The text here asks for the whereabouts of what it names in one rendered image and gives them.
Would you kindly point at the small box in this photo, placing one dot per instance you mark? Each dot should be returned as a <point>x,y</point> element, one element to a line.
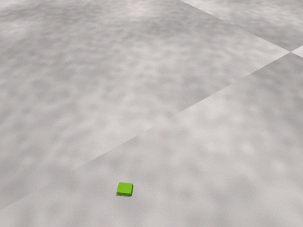
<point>125,189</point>

